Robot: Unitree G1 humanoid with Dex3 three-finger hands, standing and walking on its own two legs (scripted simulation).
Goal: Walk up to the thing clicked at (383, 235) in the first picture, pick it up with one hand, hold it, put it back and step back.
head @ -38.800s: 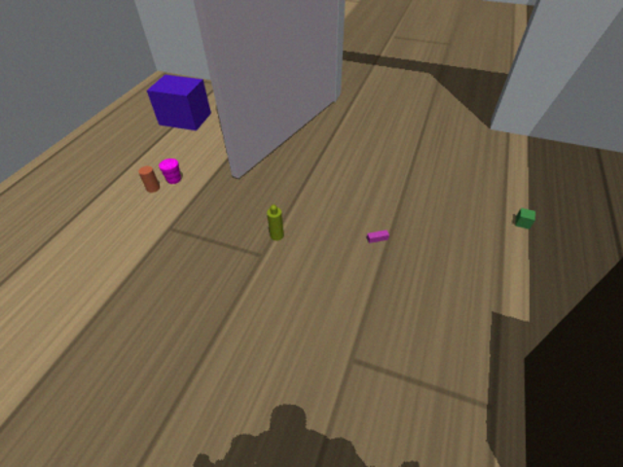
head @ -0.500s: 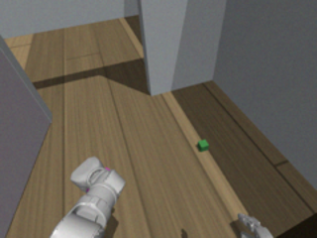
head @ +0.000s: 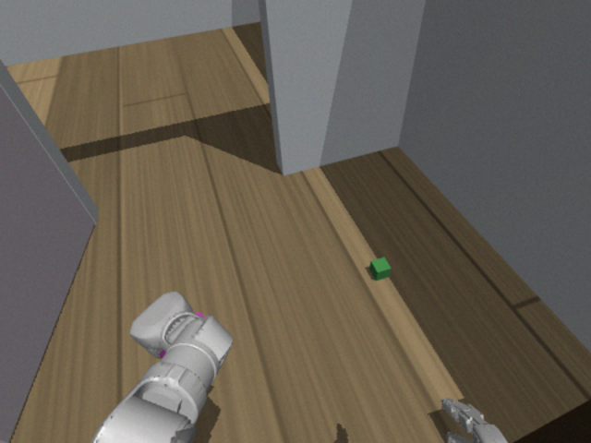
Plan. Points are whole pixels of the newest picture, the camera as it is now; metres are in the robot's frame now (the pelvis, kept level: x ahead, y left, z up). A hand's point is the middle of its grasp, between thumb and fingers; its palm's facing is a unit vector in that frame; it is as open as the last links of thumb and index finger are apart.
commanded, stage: crouch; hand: left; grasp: from above
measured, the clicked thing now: (188, 340) +0.31 +0.23 -0.09
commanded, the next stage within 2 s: lower in 1.80 s
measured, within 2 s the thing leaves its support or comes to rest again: neither
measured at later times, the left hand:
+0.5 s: hand (204, 376) +0.30 +0.23 -0.24, palm faces -0.28 -0.28 -0.92, open 7.0 cm
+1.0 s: hand (232, 387) +0.35 +0.22 -0.45, palm faces -0.20 -0.37 -0.91, open 6.9 cm
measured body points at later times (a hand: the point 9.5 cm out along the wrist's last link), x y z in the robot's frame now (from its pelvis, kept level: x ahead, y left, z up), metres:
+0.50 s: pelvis -0.04 +0.00 -0.11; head +0.08 +0.02 +0.32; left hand +0.31 +0.24 -0.18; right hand +0.04 -0.27 -0.23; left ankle +0.00 +0.13 -0.73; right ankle +0.00 -0.12 -0.73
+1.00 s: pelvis -0.09 +0.01 -0.32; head +0.11 +0.01 +0.09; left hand +0.36 +0.24 -0.40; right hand -0.06 -0.26 -0.45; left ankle +0.00 +0.13 -0.73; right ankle +0.00 -0.12 -0.73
